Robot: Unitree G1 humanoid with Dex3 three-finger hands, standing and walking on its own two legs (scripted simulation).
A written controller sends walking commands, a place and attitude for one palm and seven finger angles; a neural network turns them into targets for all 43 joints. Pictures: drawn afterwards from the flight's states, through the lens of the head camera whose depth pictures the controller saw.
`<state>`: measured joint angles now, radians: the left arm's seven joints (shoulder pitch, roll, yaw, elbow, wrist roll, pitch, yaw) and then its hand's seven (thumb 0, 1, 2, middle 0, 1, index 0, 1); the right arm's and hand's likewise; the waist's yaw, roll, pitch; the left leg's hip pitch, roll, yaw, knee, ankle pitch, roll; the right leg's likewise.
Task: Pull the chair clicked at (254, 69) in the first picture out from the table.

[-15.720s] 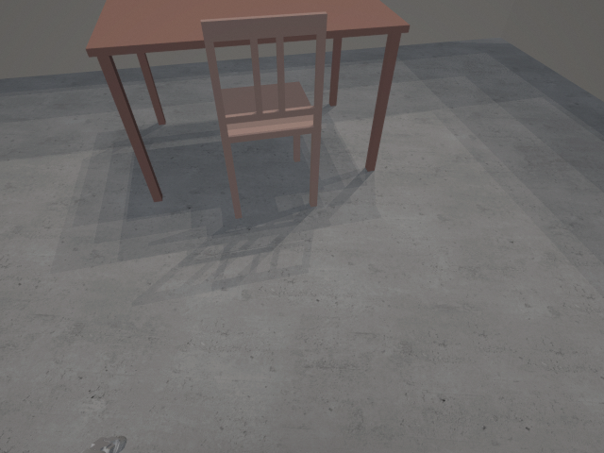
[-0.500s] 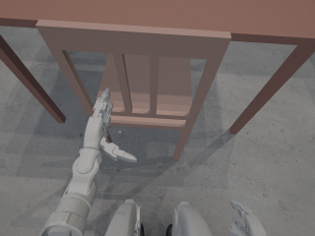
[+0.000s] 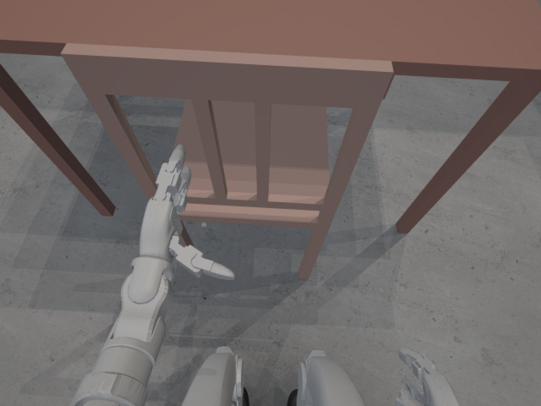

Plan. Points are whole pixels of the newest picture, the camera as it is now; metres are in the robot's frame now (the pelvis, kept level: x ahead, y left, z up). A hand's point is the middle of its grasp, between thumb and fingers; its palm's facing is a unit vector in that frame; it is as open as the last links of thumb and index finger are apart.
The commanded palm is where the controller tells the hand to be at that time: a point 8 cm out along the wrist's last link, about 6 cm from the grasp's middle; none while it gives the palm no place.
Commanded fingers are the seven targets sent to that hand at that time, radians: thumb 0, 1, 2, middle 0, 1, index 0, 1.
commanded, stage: push the fingers through the gap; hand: left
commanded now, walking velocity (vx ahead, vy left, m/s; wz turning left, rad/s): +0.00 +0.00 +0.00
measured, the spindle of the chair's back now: (213, 155) +0.51 +0.10 +0.00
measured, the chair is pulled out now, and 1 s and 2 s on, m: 0.00 0.00 0.00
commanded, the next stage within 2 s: hook a spindle and tug to test in 1.64 s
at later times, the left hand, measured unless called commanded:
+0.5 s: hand (211, 202) +0.41 +0.10 +0.01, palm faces -0.07 -1.00 -0.05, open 16.9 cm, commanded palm +0.40 +0.15 +0.02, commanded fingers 0.00 -0.50 0.30 -0.06 -0.08 -0.06 -0.08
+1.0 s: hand (214, 174) +0.46 +0.10 +0.02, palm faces -0.06 -1.00 -0.05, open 16.9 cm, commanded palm +0.44 +0.15 +0.02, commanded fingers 0.00 -0.50 0.30 -0.06 -0.08 -0.06 -0.08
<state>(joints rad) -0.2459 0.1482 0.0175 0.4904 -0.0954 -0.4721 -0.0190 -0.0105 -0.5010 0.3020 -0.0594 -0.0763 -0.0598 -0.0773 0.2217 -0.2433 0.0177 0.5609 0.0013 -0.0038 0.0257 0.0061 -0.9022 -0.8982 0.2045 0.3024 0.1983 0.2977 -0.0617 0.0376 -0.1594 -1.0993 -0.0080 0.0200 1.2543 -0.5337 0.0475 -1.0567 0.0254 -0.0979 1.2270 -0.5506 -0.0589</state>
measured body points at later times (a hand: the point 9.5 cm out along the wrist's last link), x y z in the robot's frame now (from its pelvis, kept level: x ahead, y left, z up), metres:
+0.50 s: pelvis -0.01 +0.00 -0.01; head +0.12 +0.01 +0.42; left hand +0.41 +0.15 +0.01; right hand +0.10 -0.25 -0.13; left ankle +0.03 +0.09 -0.63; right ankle +0.02 -0.09 -0.63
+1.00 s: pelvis -0.01 +0.00 -0.01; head +0.13 +0.01 +0.42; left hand +0.46 +0.15 +0.02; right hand +0.06 -0.25 -0.13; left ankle +0.03 +0.09 -0.63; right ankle +0.02 -0.09 -0.63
